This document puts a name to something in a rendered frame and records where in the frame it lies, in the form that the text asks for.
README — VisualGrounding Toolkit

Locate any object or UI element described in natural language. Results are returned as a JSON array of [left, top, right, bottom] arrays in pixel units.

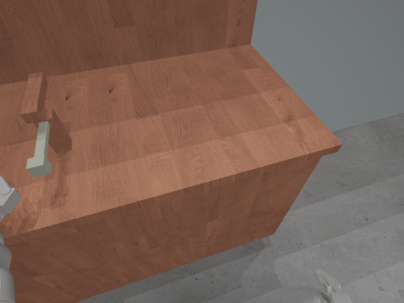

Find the robot left forearm
[[0, 233, 16, 303]]

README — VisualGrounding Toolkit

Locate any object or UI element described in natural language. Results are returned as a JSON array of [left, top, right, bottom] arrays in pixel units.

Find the left robot hand
[[0, 175, 21, 223]]

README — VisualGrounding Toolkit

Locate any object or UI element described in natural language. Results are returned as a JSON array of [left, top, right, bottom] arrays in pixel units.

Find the counter
[[0, 0, 342, 303]]

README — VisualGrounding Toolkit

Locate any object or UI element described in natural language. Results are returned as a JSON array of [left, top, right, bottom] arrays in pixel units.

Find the tap lever
[[26, 121, 52, 178]]

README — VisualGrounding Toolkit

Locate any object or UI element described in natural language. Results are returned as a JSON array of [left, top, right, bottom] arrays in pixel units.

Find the right robot hand
[[312, 268, 352, 303]]

